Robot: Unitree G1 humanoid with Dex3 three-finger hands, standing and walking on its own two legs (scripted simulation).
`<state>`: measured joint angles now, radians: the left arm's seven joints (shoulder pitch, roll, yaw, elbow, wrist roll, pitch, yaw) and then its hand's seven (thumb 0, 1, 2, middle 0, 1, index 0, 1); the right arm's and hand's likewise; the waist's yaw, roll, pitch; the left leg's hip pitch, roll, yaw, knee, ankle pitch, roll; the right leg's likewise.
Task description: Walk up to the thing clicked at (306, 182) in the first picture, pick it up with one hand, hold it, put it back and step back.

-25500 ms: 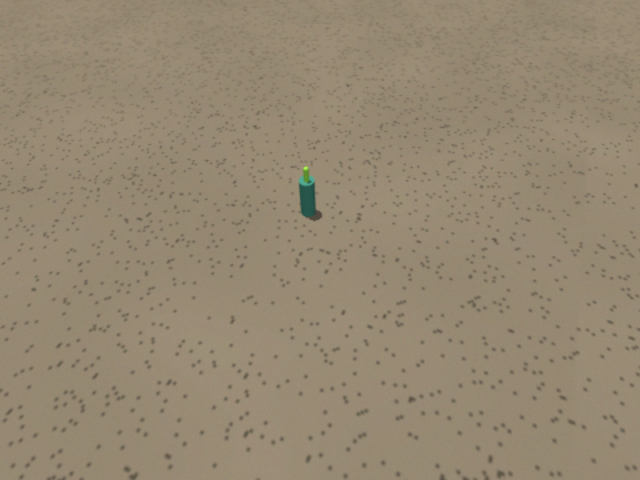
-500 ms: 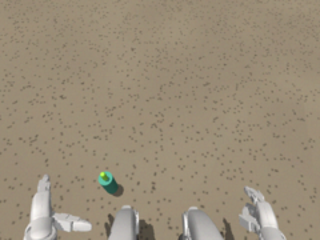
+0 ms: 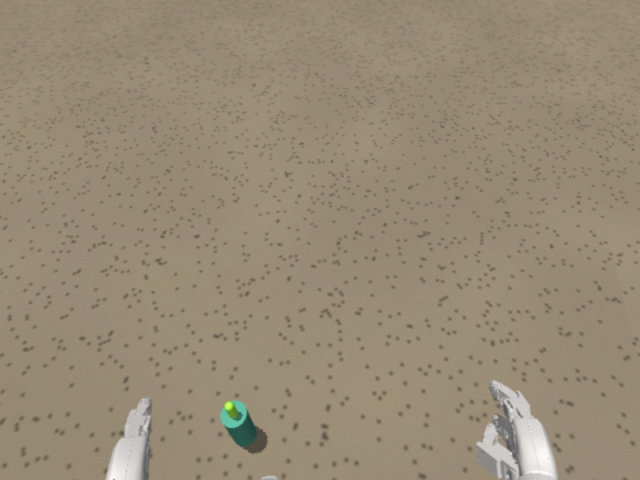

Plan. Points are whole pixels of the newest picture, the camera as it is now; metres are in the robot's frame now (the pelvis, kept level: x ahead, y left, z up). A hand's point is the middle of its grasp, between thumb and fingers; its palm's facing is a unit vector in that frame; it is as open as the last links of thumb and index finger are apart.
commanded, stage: home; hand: left
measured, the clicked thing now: (237, 420) +0.37 +0.23 -0.59
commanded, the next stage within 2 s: stand in 1.56 s
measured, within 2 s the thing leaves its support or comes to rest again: neither
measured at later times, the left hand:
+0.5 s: hand (187, 475) +0.16 +0.18 -0.05, palm faces +0.11 -0.95 -0.28, open 17.7 cm
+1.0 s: hand (190, 471) +0.16 +0.17 -0.05, palm faces +0.11 -0.95 -0.28, open 17.7 cm
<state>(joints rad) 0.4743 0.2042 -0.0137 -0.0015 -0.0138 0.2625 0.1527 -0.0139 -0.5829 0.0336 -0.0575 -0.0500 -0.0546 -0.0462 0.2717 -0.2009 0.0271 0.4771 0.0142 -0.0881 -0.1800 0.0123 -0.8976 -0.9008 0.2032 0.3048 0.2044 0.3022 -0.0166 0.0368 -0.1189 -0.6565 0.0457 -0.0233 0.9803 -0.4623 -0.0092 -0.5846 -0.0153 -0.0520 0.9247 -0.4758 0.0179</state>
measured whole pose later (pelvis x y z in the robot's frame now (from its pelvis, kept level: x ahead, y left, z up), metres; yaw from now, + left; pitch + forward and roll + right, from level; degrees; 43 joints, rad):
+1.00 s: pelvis +0.00 -0.01 +0.01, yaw +0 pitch +7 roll -2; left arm 0.45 0.19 -0.01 0.05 -0.01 0.23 0.13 -0.02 -0.59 0.03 -0.06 -0.05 -0.05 -0.05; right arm 0.27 -0.20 0.02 0.53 0.01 -0.14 -0.18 0.01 -0.90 -0.90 0.20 0.30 0.20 0.30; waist -0.01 0.03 -0.09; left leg -0.61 0.05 -0.02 0.93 -0.44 -0.02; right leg -0.55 -0.01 -0.05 0.89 -0.46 0.01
